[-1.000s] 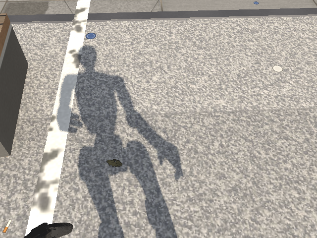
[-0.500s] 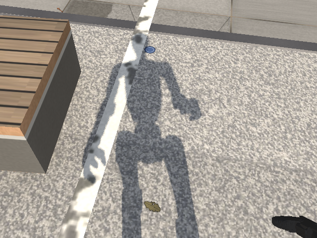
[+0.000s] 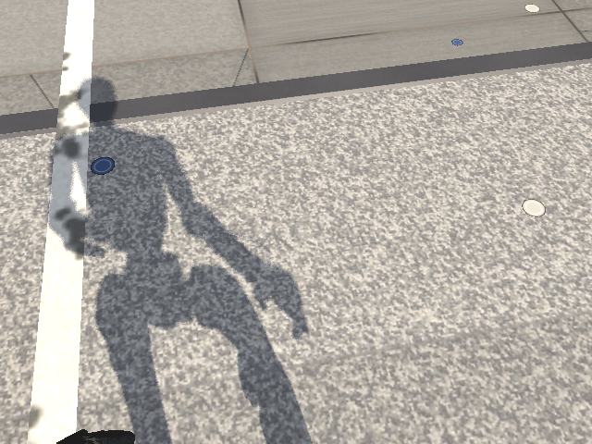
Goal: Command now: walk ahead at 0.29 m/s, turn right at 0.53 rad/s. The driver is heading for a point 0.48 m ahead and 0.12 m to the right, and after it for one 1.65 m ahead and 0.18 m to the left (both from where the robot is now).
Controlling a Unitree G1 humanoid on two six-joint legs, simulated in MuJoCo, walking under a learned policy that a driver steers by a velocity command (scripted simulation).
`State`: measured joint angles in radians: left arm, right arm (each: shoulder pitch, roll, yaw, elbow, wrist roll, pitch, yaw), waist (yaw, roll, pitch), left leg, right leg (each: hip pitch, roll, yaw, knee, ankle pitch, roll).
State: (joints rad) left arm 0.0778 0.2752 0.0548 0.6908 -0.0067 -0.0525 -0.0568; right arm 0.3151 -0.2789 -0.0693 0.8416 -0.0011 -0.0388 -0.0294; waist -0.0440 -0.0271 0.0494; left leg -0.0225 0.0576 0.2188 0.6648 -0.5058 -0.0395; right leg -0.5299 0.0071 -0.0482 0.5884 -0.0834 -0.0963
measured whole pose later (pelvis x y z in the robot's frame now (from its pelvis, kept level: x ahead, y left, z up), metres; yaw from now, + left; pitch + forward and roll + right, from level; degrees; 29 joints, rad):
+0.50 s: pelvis +0.14 +0.03 +0.01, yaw -18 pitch +3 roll +0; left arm 0.16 0.33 0.08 0.64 -0.01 0.04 0.03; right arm 0.15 -0.28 -0.05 0.70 -0.03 -0.03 -0.02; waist 0.01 -0.03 0.01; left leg -0.37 -0.02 -0.06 0.54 -0.20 -0.01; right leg -0.41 0.14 0.20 0.76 -0.45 -0.02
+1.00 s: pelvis +0.14 -0.02 +0.03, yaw -36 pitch +2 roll +2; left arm 0.33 0.27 0.06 0.65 -0.01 -0.01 -0.01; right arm 0.16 -0.32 -0.10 0.72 0.00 -0.03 0.00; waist 0.01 0.04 0.00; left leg -0.54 0.05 -0.01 1.03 -0.35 -0.01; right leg -0.23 0.03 0.05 0.49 -0.29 -0.06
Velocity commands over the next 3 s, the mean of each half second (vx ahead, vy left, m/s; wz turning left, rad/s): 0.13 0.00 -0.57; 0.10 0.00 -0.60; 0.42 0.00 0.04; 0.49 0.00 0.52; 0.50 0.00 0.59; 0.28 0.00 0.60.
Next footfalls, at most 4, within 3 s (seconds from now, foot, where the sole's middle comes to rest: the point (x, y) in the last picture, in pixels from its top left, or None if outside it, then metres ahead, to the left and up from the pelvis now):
0.46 left None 0.25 0.12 -0.75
0.86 right None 0.10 -0.10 -0.75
1.40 left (347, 413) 0.49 -0.10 -0.75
1.88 right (469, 333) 0.67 -0.41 -0.75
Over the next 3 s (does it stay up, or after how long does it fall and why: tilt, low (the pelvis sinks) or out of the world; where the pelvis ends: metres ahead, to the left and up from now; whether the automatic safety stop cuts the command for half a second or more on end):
stays up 1.10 -0.26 0.01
